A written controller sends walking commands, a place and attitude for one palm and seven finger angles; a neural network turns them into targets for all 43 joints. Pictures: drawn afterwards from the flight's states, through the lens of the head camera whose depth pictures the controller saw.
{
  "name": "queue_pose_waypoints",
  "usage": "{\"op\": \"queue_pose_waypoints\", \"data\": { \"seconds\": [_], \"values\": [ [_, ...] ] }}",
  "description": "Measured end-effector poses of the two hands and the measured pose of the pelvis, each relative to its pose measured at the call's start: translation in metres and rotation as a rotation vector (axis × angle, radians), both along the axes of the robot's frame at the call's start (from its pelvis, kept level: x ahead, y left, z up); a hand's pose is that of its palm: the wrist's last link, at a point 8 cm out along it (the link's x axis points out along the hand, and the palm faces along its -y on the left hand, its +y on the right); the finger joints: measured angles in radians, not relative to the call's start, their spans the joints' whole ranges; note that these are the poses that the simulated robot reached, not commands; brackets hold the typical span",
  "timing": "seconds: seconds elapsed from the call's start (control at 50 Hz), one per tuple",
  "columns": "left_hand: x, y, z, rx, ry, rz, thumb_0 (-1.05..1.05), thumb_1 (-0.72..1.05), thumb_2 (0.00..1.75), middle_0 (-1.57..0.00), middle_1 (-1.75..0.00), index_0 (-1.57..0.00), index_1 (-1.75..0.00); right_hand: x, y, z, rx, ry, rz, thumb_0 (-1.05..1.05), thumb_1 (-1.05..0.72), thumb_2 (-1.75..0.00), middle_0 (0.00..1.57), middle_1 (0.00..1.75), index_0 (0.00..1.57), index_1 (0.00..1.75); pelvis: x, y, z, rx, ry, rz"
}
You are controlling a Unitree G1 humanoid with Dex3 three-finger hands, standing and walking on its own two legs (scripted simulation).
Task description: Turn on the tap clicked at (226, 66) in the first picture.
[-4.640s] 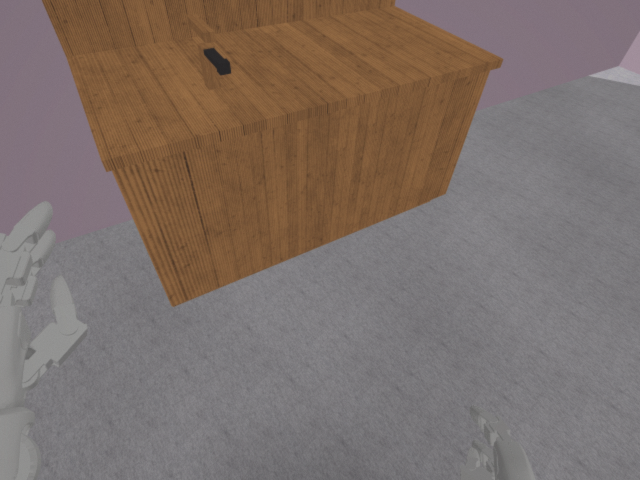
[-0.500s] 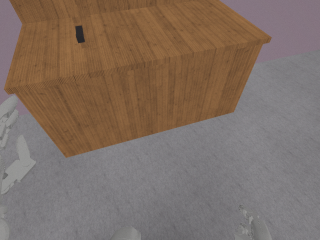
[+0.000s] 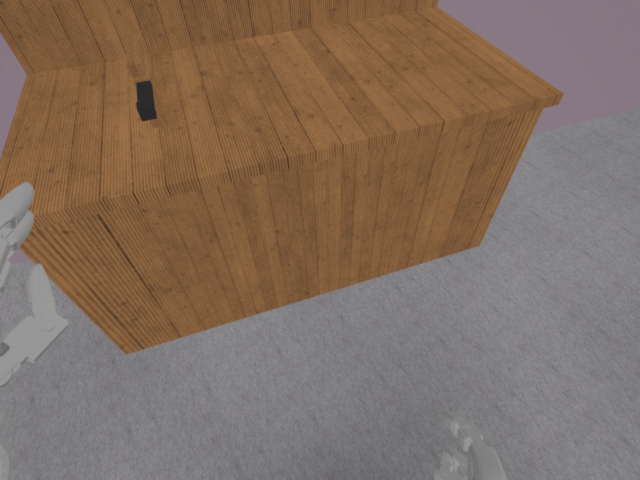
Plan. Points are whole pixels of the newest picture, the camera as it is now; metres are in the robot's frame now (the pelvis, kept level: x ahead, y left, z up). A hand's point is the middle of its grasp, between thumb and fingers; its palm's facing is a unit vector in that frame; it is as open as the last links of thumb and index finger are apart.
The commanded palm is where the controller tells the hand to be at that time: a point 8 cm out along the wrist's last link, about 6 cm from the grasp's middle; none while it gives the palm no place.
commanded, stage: take the last steps up to it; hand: left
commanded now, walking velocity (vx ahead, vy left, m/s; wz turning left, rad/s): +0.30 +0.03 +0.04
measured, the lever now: (146, 110) +0.73 +0.38 +0.07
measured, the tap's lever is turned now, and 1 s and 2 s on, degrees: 0 0 0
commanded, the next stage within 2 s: come to a stop and stand still in 1.32 s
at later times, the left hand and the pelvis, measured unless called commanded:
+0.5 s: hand (80, 217) +0.33 +0.26 +0.19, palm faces +0.46 -0.81 -0.37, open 7.4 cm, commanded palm +0.26 +0.30 +0.19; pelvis +0.11 +0.01 +0.00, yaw +1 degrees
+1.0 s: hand (172, 163) +0.43 +0.20 +0.18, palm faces +0.39 -0.80 -0.45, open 7.4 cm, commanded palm +0.36 +0.25 +0.19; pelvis +0.21 -0.03 +0.01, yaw +1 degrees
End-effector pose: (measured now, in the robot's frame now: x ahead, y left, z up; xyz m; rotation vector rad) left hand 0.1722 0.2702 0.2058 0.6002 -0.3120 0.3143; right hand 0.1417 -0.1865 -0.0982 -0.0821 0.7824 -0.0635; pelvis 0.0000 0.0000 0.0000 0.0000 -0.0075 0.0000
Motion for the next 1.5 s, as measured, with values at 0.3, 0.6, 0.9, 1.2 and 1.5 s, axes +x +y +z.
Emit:
{"op": "queue_pose_waypoints", "data": {
  "seconds": [0.3,0.6,0.9,1.2,1.5],
  "values": [
    [0.054,-0.002,-0.007,-0.082,0.025,0.041,0.01,0.89,0.90,-0.21,-0.30,-0.21,-0.30,0.067,-0.076,0.025,-0.206,0.056,-0.025,0.01,-0.91,-0.90,0.20,0.30,0.20,0.30,0.058,-0.008,0.013,0.029,0.013,0.026],
    [0.135,0.025,-0.001,-0.104,-0.074,0.027,0.01,0.89,0.90,-0.20,-0.30,-0.21,-0.30,0.147,-0.005,0.031,-0.084,-0.051,-0.006,0.01,-0.90,-0.90,0.20,0.30,0.20,0.30,0.126,0.011,0.009,-0.006,0.010,0.007],
    [0.193,-0.024,-0.009,-0.074,0.015,0.073,0.01,0.89,0.90,-0.21,-0.30,-0.21,-0.30,0.198,-0.066,-0.007,-0.087,0.081,0.008,0.01,-0.90,-0.90,0.20,0.30,0.20,0.30,0.188,-0.030,0.003,0.019,-0.001,0.016],
    [0.250,0.000,-0.004,-0.077,-0.108,0.009,0.01,0.88,0.90,-0.21,-0.30,-0.21,-0.30,0.267,-0.080,0.034,-0.232,-0.026,-0.077,0.01,-0.91,-0.90,0.19,0.30,0.20,0.30,0.253,-0.010,-0.001,0.017,-0.016,0.003],
    [0.284,-0.040,0.001,-0.017,0.006,0.040,0.01,0.89,0.90,-0.21,-0.30,-0.21,-0.30,0.308,-0.036,0.002,0.004,-0.013,0.047,0.01,-0.90,-0.90,0.20,0.30,0.20,0.30,0.290,-0.042,0.001,0.014,-0.007,0.011]
  ]
}}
